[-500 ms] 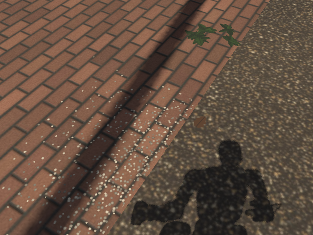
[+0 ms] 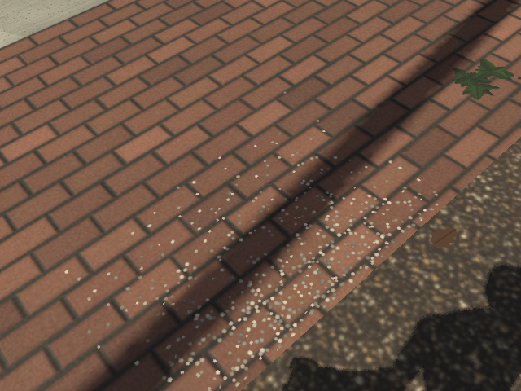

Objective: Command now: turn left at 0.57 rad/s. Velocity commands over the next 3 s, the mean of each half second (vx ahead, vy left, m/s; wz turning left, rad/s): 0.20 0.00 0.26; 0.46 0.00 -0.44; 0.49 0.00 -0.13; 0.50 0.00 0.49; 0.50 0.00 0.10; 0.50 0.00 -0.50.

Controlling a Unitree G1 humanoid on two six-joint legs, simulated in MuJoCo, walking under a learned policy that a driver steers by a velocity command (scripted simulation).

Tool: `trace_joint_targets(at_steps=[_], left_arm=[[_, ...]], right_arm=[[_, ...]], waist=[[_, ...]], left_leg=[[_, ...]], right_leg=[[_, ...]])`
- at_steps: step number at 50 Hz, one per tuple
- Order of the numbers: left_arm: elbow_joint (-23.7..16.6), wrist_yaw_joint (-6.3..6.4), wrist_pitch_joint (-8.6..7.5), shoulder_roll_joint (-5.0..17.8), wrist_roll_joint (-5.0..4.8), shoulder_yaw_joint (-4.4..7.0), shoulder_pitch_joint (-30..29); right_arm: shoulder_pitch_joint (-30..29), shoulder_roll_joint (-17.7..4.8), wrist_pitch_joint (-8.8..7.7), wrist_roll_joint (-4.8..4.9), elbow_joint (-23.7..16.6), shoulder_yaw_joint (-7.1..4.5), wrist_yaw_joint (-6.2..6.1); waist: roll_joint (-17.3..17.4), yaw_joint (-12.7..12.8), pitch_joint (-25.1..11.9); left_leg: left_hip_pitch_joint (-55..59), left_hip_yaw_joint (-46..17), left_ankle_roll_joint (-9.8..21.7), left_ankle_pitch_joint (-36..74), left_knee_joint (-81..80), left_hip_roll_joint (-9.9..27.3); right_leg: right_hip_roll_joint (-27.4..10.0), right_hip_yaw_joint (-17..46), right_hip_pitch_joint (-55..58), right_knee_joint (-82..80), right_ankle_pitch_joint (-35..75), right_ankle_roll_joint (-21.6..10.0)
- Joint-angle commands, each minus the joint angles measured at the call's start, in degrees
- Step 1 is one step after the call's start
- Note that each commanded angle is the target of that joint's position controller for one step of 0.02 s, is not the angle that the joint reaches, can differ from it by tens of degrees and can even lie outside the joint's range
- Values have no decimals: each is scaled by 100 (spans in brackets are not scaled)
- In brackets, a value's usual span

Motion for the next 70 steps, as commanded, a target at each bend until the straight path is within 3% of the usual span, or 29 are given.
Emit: trace_joint_targets(at_steps=[1,6,9,15,16,17,18,19,20,24,34,37,39,40,41,42,43,44,46,50,56,60,63,64,65,66,67,68,70], left_arm=[[-608,90,-98,671,-123,143,-666],[-469,175,39,815,-89,178,-37],[-405,104,52,1057,-196,260,142],[-167,-157,-92,973,-387,180,89],[-125,-205,-153,627,-320,51,83],[-324,-299,-235,76,-115,-147,-171],[-568,-270,-313,426,-250,-28,-322],[-548,-247,-343,880,-369,97,-530],[-488,-283,-343,915,-439,134,-478],[-203,-304,-347,620,-386,119,-204],[-800,-544,-339,211,-322,-113,-1201],[-907,-596,-308,478,-328,6,-927],[-635,-517,-251,964,-354,273,461],[-469,-393,-173,1329,-363,431,1319],[-505,-352,-211,1868,-383,487,1252],[-604,-337,-262,1352,-344,357,1436],[-559,-331,-317,1142,-280,283,1171],[-610,-324,-349,1055,-294,248,772],[-801,-290,-367,803,-186,161,165],[-767,-202,-401,862,-242,174,81],[-514,-79,-305,1034,-321,219,629],[-307,-77,-269,913,-302,168,949],[-264,-101,-226,945,-262,171,863],[-279,-107,-224,784,-223,105,863],[-380,-89,-258,517,-110,-16,1248],[-377,-104,-338,310,-219,-91,1737],[-436,-119,-396,802,-278,-23,1244],[-589,-136,-444,969,-319,27,517],[-763,-155,-558,786,-154,2,-2]], right_arm=[[470,-728,26,-21,-142,-290,-34],[-223,-308,31,69,-512,-109,34],[-363,-146,-5,19,-626,16,122],[560,-200,-210,24,-92,14,222],[1032,-305,-241,38,49,-24,179],[1717,-760,-265,-22,143,-111,102],[1713,-1318,-339,-87,101,-254,133],[1566,-928,-470,-72,82,-169,153],[1328,-601,-570,-65,122,-61,150],[931,-277,-733,-166,144,27,109],[1270,-597,-746,-15,593,-86,46],[1205,-830,-623,-5,621,-142,-11],[1119,-922,-532,2,580,-144,-67],[1197,-812,-582,-55,490,-74,-91],[1932,152,-738,-200,213,238,56],[1218,-370,-974,-9,190,161,140],[585,-628,-1080,207,-50,87,181],[445,-559,-1145,146,-111,129,151],[573,-570,-1092,-65,-42,69,109],[622,-365,-853,-204,-61,113,89],[-748,-106,-927,-111,-367,240,160],[-872,-327,-1018,-43,-376,167,294],[-325,-508,-1038,-49,-264,61,288],[347,-713,-1053,-80,-109,-36,260],[1174,-1138,-1057,-150,-34,-130,267],[1586,-1308,-981,-69,229,-213,353],[1548,-784,-960,87,183,-68,384],[1175,-566,-915,55,112,-2,360],[880,-503,-840,-52,37,37,328]], waist=[[-928,-227,-267],[-1199,268,-310],[-1287,421,-461],[-988,-121,-151],[-717,-341,-407],[720,-537,-836],[1224,-580,-474],[663,-668,-68],[721,-524,272],[447,-263,412],[109,-464,691],[392,-127,159],[375,670,-719],[-98,1051,-1221],[-1730,266,-1931],[-1034,779,-2490],[-829,791,-1478],[-279,496,-891],[-286,19,-401],[-416,-174,-105],[-613,397,-41],[-803,468,-97],[-941,113,-211],[-778,-203,-733],[105,-323,-1741],[1686,-210,-2043],[983,-392,-1533],[405,-466,-762],[-126,-301,-162]], left_leg=[[-707,78,-289,19,1824,338],[-841,553,-574,288,902,628],[-151,847,-423,75,-170,768],[2404,1360,308,1062,-2933,484],[3466,843,420,1121,-3008,824],[4533,-849,749,1815,-3122,2172],[4023,-2275,1691,743,-3662,3179],[3663,-2109,1812,-10,-3868,3012],[3517,-1572,1557,-447,-4010,2662],[3165,30,1046,1720,-4290,2097],[3187,1586,889,3271,-4351,2232],[3682,1846,705,6263,-3263,2288],[3168,2036,476,7133,-1267,2077],[1761,1964,268,5503,344,1853],[-757,1450,-100,-553,2620,623],[-1230,192,13,-773,3192,512],[-1639,199,141,-234,3050,797],[-1470,247,213,260,2504,1061],[-771,261,140,647,1848,1332],[-475,531,-247,1099,941,1360],[110,688,-417,3129,-1551,874],[5,566,-138,2897,-2111,922],[625,871,315,2157,-2414,744],[1641,724,596,2320,-2372,890],[3498,-750,1260,2538,-2134,1895],[4795,-3240,2018,962,-3067,2736],[4642,-3667,1832,-231,-3445,2697],[3970,-2903,1606,8,-3496,2481],[2978,-2000,1529,1348,-3620,2038]], right_leg=[[-1580,1261,696,-1069,1457,-963],[-1513,598,1488,-993,2186,-1165],[-1600,633,1337,-1355,205,-1197],[-1416,332,29,-1076,-586,-928],[-1167,92,-611,-446,-567,-634],[-566,-544,-1761,1596,-1591,-145],[-190,-518,-2975,2653,-2214,30],[-517,-73,-3204,3343,-1886,14],[-614,119,-3406,3422,-1263,-69],[-558,349,-3191,3312,363,19],[-384,-366,-2363,764,1498,-153],[69,-806,-1598,703,733,-523],[500,-904,435,475,696,-882],[15,73,2240,388,592,-1153],[-1690,3545,4178,-134,-745,-2353],[-1891,4686,4255,-1072,-1442,-2397],[-1746,3828,3547,-1296,-1076,-2034],[-1504,3173,2593,-1328,-512,-1848],[-1089,2312,1226,-1509,623,-1724],[-800,1586,85,-1787,1456,-1746],[-430,1253,-116,-1533,824,-1267],[-905,1660,920,-1000,830,-1156],[-986,1574,1408,-324,2433,-966],[-685,1238,1283,651,3061,-813],[-204,845,193,2405,1898,-545],[534,320,-1736,4034,-1415,-97],[201,671,-2494,4475,-1592,-138],[-32,554,-2730,4454,-1080,-155],[-315,399,-2587,3810,-527,-113]])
